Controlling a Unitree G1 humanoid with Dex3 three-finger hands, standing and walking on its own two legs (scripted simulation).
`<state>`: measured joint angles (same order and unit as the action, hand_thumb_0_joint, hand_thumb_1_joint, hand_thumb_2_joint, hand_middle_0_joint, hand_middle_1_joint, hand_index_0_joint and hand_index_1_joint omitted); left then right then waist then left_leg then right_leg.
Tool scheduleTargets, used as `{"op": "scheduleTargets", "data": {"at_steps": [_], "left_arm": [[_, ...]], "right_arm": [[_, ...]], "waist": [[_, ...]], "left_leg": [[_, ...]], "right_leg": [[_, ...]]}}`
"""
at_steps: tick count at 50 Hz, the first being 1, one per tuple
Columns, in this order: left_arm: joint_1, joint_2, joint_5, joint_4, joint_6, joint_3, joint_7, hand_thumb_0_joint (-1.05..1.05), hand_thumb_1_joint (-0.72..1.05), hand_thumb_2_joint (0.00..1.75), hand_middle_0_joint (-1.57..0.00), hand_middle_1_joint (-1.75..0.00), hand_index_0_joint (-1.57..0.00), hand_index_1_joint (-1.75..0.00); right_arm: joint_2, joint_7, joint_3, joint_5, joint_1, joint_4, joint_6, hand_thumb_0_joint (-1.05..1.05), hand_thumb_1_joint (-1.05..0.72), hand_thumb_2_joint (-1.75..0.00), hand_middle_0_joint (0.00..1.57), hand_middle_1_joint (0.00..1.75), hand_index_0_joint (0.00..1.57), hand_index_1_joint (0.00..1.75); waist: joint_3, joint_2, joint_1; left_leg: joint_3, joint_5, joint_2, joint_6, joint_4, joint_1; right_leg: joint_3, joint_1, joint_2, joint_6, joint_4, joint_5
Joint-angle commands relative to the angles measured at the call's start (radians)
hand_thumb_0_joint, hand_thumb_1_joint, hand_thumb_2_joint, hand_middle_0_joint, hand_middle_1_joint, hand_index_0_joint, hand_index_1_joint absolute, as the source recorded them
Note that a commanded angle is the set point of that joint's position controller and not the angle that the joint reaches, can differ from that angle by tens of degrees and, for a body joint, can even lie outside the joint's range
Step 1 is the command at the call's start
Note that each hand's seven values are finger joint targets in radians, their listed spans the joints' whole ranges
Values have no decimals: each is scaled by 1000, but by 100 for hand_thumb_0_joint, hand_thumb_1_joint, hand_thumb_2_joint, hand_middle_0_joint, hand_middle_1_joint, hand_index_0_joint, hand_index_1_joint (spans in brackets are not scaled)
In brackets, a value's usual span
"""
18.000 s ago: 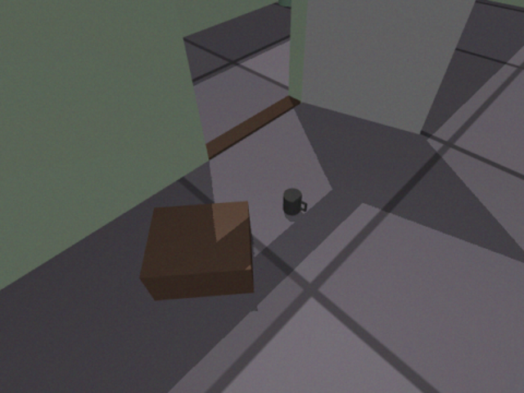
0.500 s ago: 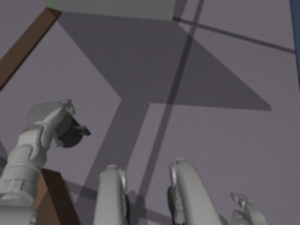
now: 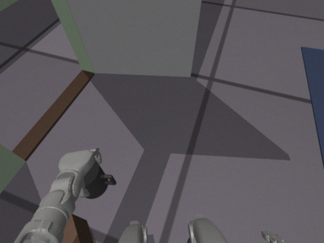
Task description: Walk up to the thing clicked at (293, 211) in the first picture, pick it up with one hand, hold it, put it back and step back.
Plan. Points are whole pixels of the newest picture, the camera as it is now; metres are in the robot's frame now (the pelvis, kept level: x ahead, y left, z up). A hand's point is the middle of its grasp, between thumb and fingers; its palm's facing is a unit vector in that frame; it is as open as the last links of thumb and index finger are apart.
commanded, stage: lift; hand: left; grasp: from above
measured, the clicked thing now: (94, 178) +0.34 +0.21 -0.13
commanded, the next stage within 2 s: hold in 0.34 s
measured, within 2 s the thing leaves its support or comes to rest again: neither
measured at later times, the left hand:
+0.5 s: hand (80, 158) +0.36 +0.22 -0.02, palm faces -0.47 -0.09 -0.88, open 11.4 cm
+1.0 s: hand (74, 154) +0.35 +0.22 +0.02, palm faces -0.48 -0.05 -0.88, open 11.4 cm
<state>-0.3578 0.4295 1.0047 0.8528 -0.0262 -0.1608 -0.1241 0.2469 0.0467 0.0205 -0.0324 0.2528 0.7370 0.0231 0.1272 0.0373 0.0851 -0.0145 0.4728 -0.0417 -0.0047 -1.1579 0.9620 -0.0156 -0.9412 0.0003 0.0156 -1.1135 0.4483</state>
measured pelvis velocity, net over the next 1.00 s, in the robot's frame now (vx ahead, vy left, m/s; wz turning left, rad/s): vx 0.05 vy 0.00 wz -0.01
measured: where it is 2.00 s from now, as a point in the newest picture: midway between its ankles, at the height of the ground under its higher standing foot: outside the picture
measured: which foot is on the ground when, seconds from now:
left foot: down 0.00-1.00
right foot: down 0.00-1.00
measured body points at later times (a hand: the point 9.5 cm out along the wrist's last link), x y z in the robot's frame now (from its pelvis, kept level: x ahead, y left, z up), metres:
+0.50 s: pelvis +0.05 +0.00 +0.06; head +0.09 +0.00 +0.51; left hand +0.38 +0.22 +0.03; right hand +0.13 -0.27 -0.06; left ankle +0.05 +0.12 -0.65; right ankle +0.05 -0.13 -0.65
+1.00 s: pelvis +0.05 +0.00 +0.08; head +0.08 -0.01 +0.53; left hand +0.37 +0.22 +0.07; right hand +0.16 -0.27 -0.04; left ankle +0.05 +0.12 -0.65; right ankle +0.05 -0.13 -0.65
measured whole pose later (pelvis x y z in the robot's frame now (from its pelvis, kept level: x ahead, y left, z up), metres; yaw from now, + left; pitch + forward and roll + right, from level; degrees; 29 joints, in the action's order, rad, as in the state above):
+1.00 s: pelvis +0.05 +0.00 +0.08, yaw -1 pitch +5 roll +0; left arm -0.26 0.38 1.01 0.74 0.02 -0.21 -0.03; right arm 0.26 0.02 0.05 -0.04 0.25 0.70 -0.05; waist 0.06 0.04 0.03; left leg 0.03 0.33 -0.03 0.00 -0.64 0.40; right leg 0.02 -0.40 -0.01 0.02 -0.62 0.31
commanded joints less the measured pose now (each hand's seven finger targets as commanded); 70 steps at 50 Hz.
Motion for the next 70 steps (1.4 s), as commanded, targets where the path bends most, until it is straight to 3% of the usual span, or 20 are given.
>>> {"op": "scheduleTargets", "data": {"at_steps": [1,3,5,10,12,18,28,30,34,36,40,50,55,70], "left_arm": [[-384,222,-9,-209,19,87,-82,0,46,115,-82,-106,-83,-105],[-378,250,-9,-213,30,107,-89,0,45,115,-83,-102,-82,-103],[-329,201,-13,-182,42,85,-86,0,43,117,-84,-100,-82,-102],[-334,193,-22,-182,57,75,-72,0,44,115,-83,-103,-83,-103],[-282,161,-27,-157,62,57,-62,0,46,117,-86,-102,-85,-103],[-325,177,-17,-217,53,63,-44,0,52,115,-85,-109,-88,-106],[-297,174,12,-248,49,60,-39,0,44,117,-85,-99,-84,-100],[-292,165,12,-245,48,53,-29,0,45,115,-84,-100,-84,-101],[-260,155,-2,-254,57,50,-15,0,44,119,-84,-102,-83,-103],[-271,142,-5,-257,57,39,-2,0,46,118,-85,-102,-84,-103],[-263,169,0,-287,51,50,26,0,48,119,-85,-105,-85,-105],[-248,168,4,-322,44,55,41,0,44,119,-84,-103,-83,-104],[-258,176,2,-371,39,57,48,0,43,116,-81,-104,-82,-104],[-243,170,-15,-398,29,51,71,0,42,112,-80,-105,-81,-103]], "right_arm": [[150,13,55,-2,38,-77,38,0,-90,-90,20,30,20,30],[153,14,58,-1,35,-78,37,0,-90,-90,20,30,20,30],[149,11,58,1,34,-73,34,0,-90,-90,20,30,20,30],[147,9,63,0,36,-78,26,0,-90,-90,20,30,20,30],[144,5,63,-1,37,-79,21,0,-90,-90,20,30,20,30],[152,5,71,-3,43,-83,13,0,-90,-90,20,30,20,30],[155,2,81,-5,18,-90,-1,0,-90,-90,20,30,20,30],[157,-1,83,-6,21,-91,-3,0,-90,-90,20,30,20,30],[159,-8,87,-7,13,-104,-10,0,-90,-90,20,30,20,30],[161,-11,89,-8,13,-108,-12,0,-90,-90,20,30,20,30],[164,-15,92,-8,6,-121,-20,0,-90,-90,20,30,20,30],[159,-12,78,-11,-40,-159,-35,0,-90,-90,20,30,20,30],[159,-9,78,-14,-58,-166,-39,0,-90,-90,20,30,20,30],[148,4,58,-19,-125,-181,-30,0,-90,-90,20,30,20,30]], "waist": [[331,42,0],[333,48,-14],[298,37,-15],[292,11,-25],[282,-12,-30],[285,13,-26],[256,25,-36],[252,29,-29],[260,11,-48],[248,-5,-34],[250,33,-51],[176,-12,-56],[194,9,-67],[132,-18,-70]], "left_leg": [[0,-134,45,12,254,-329],[3,-167,48,11,282,-365],[4,-185,47,9,308,-388],[12,-258,52,13,356,-438],[20,-286,54,16,372,-447],[22,-386,53,10,423,-548],[22,-474,49,0,496,-666],[26,-492,50,0,502,-677],[28,-565,50,1,516,-716],[29,-572,49,3,521,-716],[30,-609,45,-1,537,-741],[37,-473,54,11,599,-720],[38,-455,53,10,620,-750],[41,-337,55,16,680,-766]], "right_leg": [[18,239,34,-28,256,-126],[19,289,32,-25,285,-155],[17,301,31,-24,310,-176],[26,393,27,-18,368,-250],[29,438,25,-13,392,-285],[22,482,28,-17,429,-365],[11,526,30,-23,486,-414],[13,541,31,-22,494,-430],[8,585,31,-19,510,-484],[8,593,33,-18,516,-497],[4,598,35,-23,522,-499],[16,642,28,-19,581,-429],[18,656,27,-20,597,-405],[24,658,22,-19,655,-293]]}}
